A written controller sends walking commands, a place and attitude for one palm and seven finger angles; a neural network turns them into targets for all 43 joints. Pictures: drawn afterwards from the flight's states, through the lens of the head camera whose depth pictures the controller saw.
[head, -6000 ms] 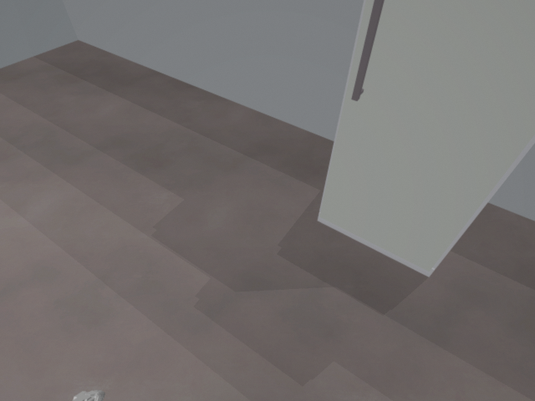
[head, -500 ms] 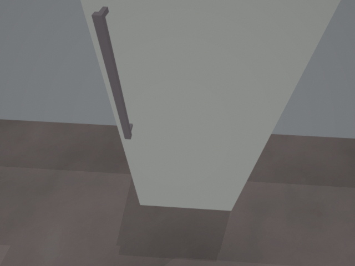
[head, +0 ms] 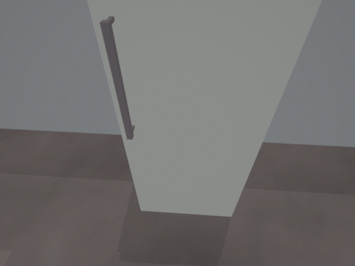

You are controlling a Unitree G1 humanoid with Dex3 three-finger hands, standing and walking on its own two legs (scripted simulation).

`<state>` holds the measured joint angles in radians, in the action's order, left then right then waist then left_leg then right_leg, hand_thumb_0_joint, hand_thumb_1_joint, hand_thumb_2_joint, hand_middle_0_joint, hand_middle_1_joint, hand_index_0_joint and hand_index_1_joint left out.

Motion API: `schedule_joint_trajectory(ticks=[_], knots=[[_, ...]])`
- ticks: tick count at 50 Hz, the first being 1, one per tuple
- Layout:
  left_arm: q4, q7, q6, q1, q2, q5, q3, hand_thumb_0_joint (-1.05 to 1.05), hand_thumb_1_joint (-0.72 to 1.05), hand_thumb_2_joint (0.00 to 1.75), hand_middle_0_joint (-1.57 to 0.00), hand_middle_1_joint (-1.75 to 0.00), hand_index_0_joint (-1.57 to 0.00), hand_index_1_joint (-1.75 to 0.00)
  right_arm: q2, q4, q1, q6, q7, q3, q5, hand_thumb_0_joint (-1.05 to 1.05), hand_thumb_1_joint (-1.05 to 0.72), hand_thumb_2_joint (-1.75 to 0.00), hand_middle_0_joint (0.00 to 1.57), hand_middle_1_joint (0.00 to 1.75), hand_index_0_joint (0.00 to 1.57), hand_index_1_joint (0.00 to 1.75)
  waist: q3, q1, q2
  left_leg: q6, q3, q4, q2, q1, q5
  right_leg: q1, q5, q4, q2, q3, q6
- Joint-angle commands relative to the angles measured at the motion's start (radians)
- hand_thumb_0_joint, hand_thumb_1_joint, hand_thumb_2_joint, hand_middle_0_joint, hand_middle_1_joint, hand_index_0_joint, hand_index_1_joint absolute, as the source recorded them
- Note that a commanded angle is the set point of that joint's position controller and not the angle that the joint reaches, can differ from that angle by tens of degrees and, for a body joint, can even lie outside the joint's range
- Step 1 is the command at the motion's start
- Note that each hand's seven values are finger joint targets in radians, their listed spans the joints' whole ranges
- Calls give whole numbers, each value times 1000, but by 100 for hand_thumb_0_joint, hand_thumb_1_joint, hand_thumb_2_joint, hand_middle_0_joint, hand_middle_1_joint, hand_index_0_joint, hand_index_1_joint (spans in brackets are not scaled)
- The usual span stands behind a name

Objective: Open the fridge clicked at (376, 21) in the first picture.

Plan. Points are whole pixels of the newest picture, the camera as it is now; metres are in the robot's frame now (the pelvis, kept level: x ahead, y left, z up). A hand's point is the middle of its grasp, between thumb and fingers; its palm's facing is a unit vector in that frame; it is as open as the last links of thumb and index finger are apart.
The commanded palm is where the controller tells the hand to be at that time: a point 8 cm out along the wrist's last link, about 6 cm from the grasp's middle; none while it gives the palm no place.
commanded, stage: look again from close up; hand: left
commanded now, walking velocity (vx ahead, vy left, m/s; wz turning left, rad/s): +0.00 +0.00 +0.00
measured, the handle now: (122, 88) +0.53 +0.19 +0.14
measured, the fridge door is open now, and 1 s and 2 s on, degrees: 0 0 0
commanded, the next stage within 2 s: none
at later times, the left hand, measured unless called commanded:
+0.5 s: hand out of the picture +0.00 +0.17 -0.17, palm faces +0.04 -0.98 -0.19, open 7.4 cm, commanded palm none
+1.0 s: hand out of the picture -0.01 +0.16 -0.17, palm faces +0.05 -0.98 -0.17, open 7.4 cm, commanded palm none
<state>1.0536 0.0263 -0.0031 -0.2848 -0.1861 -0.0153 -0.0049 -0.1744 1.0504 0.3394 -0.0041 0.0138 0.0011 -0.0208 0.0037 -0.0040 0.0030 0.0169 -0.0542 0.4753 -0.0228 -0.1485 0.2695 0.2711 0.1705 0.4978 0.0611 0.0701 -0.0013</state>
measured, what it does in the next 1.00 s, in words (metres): stands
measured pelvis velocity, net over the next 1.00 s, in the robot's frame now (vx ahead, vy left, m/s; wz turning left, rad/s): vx -0.01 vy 0.00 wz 0.00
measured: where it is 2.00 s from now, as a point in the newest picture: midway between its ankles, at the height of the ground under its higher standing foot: outside the picture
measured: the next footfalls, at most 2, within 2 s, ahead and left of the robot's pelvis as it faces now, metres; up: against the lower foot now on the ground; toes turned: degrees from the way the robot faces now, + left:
none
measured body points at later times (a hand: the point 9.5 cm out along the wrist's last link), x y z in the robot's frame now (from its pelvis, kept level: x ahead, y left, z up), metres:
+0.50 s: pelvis -0.01 -0.01 +0.00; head -0.02 -0.01 +0.45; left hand +0.00 +0.22 -0.16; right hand -0.02 -0.22 -0.16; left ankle +0.00 +0.13 -0.74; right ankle +0.06 -0.12 -0.74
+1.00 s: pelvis -0.01 +0.00 +0.00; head -0.01 +0.00 +0.45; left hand -0.02 +0.22 -0.16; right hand -0.04 -0.21 -0.16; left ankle +0.00 +0.13 -0.74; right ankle +0.06 -0.12 -0.74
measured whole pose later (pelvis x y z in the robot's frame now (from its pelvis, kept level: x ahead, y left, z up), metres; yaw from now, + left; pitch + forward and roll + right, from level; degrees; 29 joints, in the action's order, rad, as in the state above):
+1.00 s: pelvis -0.01 +0.00 +0.00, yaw +0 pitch -3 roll +1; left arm 1.08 0.03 0.00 -0.32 -0.14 -0.02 -0.01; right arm -0.12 1.11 0.36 0.00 0.02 0.00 -0.02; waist 0.03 0.00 0.02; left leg 0.02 -0.05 0.46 -0.03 -0.17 0.25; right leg 0.28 0.13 0.46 0.05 0.07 -0.01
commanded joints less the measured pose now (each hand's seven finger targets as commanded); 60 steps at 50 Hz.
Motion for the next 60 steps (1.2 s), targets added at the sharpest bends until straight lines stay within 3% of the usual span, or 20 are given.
schedule_joint_trajectory(ticks=[1, 8, 17, 32, 39, 41, 44, 60], knots=[[-44, 5, -18, -22, -120, 0, -27, 0, 90, 90, -20, -30, -20, -30, -109, -36, 44, -18, 5, 23, 2, 0, -90, -90, 20, 30, 20, 30, 103, 1, 2, -34, 79, -147, -57, -173, 98, -34, 190, -147, 62, -121, -31], [-24, 5, -23, -29, -116, 2, -26, 0, 90, 90, -20, -30, -20, -30, -106, -10, 56, -23, 6, 19, 5, 0, -90, -90, 20, 30, 20, 30, 75, 2, -6, -30, 74, -150, -64, -159, 57, -63, 140, -145, 67, -117, -33], [-3, 7, -23, -45, -102, 2, -23, 0, 90, 90, -20, -30, -20, -30, -87, 15, 64, -18, 8, 17, 7, 0, -90, -90, 20, 30, 20, 30, 98, 0, 18, -26, 62, -142, -60, -148, 52, -47, 156, -168, 69, -123, -33], [-7, 10, -21, -60, -74, 0, -27, 0, 90, 90, -20, -30, -20, -30, -57, 26, 74, -17, 9, 17, 6, 0, -90, -90, 20, 30, 20, 30, 103, 4, -1, -24, 63, -152, -63, -155, 47, -52, 135, -166, 63, -114, -30], [-9, 10, -16, -69, -66, -1, -27, 0, 90, 90, -20, -30, -20, -30, -45, 27, 83, -10, 9, 16, 5, 0, -90, -90, 20, 30, 20, 30, 129, 3, 24, -24, 59, -142, -54, -169, 86, -22, 207, -187, 64, -123, -28], [-10, 10, -15, -72, -62, -2, -29, 0, 90, 90, -20, -30, -20, -30, -43, 27, 88, -10, 9, 17, 5, 0, -90, -90, 20, 30, 20, 30, 123, 3, -10, -26, 63, -149, -55, -171, 93, -25, 199, -183, 61, -119, -26], [-11, 10, -14, -78, -61, -1, -31, 0, 90, 90, -20, -30, -20, -30, -37, 29, 96, -10, 9, 18, 4, 0, -90, -90, 20, 30, 20, 30, 120, 5, 20, -28, 61, -145, -52, -180, 102, -25, 216, -182, 62, -119, -25], [1, 12, -18, -103, -31, -2, -25, 0, 90, 90, -20, -30, -20, -30, -27, 31, 95, -19, 14, 18, 7, 0, -90, -90, 20, 30, 20, 30, 109, 9, -20, -32, 73, -163, -72, -168, 57, -57, 81, -141, 51, -103, -26]])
